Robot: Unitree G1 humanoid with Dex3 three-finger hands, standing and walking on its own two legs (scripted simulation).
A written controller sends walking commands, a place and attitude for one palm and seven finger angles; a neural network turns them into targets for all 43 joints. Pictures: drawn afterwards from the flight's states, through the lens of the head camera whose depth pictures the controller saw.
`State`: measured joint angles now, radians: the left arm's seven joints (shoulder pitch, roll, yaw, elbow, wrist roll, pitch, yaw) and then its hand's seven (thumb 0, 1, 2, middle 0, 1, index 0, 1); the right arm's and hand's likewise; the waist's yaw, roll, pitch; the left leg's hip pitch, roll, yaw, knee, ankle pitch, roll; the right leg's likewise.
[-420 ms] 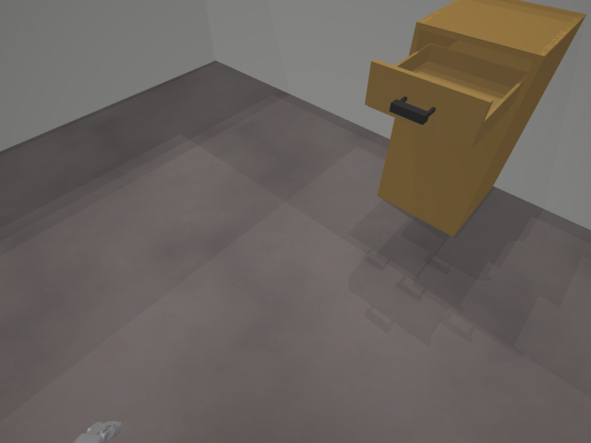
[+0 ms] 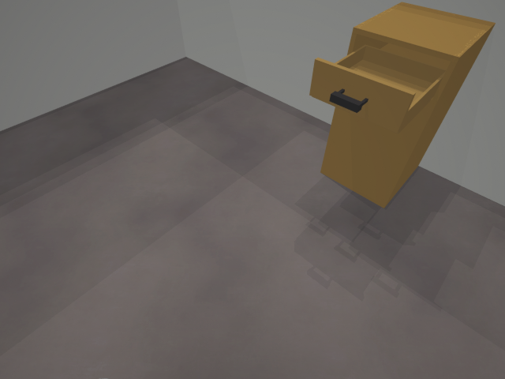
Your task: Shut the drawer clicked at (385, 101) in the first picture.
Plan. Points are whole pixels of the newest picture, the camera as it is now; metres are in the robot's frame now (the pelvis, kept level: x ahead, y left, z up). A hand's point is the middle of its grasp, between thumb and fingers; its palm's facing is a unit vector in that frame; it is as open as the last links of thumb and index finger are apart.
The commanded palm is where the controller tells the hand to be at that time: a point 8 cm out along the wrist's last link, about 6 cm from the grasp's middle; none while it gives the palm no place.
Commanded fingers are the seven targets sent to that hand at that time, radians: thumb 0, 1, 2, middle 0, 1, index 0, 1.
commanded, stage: stand and wait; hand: left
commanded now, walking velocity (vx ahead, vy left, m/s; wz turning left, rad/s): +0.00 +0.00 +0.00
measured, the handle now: (349, 98) +0.98 -0.26 -0.06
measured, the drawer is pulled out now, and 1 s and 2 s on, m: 0.30 0.30 0.30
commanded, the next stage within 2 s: look at it before walking up in 0.50 s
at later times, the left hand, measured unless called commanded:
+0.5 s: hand out of the picture +0.06 +0.25 -0.15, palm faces -0.02 -0.94 -0.34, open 7.4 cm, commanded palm none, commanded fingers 0.00 0.90 0.90 -0.20 -0.30 -0.20 -0.30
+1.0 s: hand out of the picture +0.05 +0.25 -0.15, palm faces -0.03 -0.94 -0.34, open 7.4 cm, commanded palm none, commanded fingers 0.00 0.90 0.90 -0.20 -0.30 -0.20 -0.30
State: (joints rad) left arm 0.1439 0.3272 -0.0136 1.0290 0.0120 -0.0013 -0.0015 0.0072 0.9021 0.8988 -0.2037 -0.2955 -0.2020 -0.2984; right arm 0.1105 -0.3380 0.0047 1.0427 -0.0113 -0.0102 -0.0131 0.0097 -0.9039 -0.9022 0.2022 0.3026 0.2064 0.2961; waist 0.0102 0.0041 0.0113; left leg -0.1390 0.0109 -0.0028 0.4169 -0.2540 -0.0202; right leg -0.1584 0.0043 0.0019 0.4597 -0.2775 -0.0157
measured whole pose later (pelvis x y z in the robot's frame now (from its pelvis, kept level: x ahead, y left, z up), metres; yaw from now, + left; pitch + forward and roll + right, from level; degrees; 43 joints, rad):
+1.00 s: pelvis -0.02 +0.00 +0.00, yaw +0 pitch -2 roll +0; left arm 0.14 0.34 -0.01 1.09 0.01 -0.01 -0.01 0.01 0.90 0.90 -0.20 -0.30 -0.20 -0.30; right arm 0.13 -0.34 0.01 1.11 -0.01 -0.02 -0.01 0.01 -0.90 -0.90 0.20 0.30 0.21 0.30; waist 0.01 0.00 0.02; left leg -0.13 0.01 0.00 0.36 -0.20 -0.02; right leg -0.15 0.01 0.00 0.39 -0.22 -0.01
